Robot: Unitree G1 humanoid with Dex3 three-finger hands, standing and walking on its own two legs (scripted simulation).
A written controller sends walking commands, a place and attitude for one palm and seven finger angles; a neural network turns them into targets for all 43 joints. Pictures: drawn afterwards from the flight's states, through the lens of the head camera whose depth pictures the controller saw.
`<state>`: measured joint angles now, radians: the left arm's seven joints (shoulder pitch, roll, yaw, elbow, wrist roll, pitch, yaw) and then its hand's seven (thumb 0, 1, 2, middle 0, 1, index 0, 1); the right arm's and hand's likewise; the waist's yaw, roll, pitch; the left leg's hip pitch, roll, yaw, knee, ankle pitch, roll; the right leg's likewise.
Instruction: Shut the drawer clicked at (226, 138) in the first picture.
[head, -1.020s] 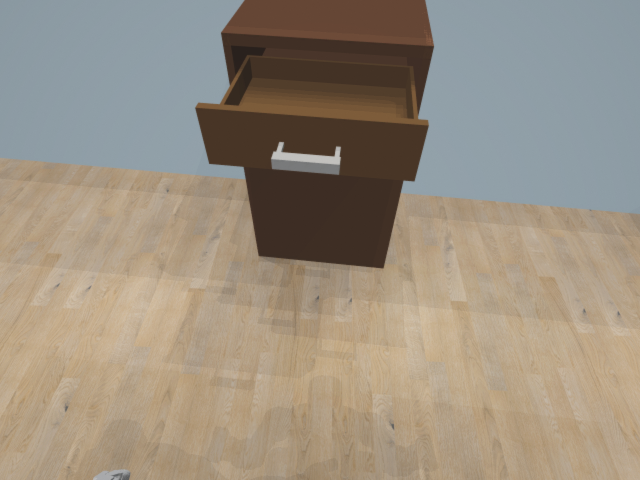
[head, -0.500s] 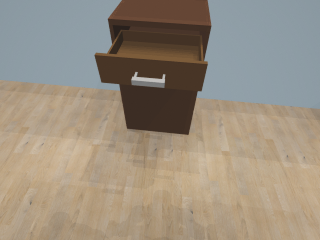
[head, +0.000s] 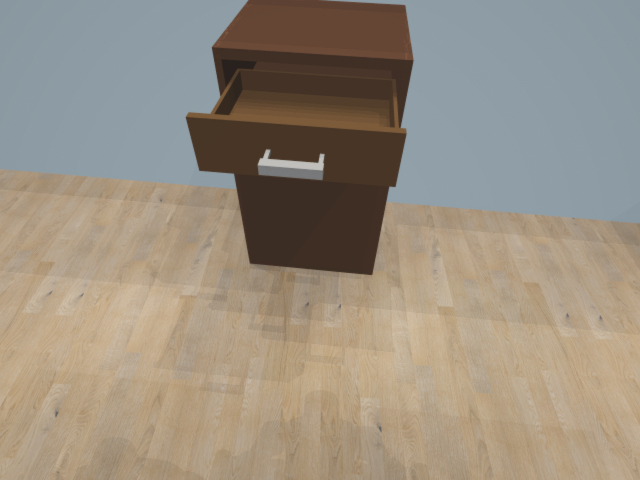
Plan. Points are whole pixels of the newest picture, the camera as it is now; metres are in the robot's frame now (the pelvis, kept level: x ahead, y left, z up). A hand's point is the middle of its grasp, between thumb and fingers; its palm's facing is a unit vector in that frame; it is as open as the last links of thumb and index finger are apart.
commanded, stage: look at it before walking up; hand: left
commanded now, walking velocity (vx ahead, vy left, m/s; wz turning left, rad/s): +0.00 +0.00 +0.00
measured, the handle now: (292, 162) +0.73 +0.10 -0.02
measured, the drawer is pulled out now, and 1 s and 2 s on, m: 0.29 0.29 0.29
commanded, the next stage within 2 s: take the last steps up to it in 0.42 s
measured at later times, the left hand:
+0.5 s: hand out of the picture +0.05 +0.23 -0.16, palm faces -0.02 -0.95 -0.30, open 7.4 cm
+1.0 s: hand out of the picture +0.04 +0.14 -0.18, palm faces +0.05 -0.98 -0.19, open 7.4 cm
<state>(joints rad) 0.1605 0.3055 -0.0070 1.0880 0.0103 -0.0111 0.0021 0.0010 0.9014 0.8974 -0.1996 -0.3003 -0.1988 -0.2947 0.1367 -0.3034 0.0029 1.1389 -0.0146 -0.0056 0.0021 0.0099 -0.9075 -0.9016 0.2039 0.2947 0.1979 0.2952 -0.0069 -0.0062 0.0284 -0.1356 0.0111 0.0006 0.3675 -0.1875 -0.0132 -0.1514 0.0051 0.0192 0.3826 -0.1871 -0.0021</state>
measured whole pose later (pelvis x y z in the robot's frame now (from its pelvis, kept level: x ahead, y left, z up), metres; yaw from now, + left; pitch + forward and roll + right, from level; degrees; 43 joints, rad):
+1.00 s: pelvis +0.09 -0.03 -0.01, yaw -2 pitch -1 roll +0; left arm 0.41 0.15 0.03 1.10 0.02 -0.07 0.01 0.00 0.90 0.90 -0.20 -0.30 -0.20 -0.29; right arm 0.33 -0.17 -0.03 1.16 -0.02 0.00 0.00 0.01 -0.91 -0.90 0.20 0.29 0.20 0.29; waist 0.03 0.01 0.04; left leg -0.37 0.06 0.05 1.04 -0.48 0.01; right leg -0.11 0.04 -0.04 0.50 -0.37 -0.06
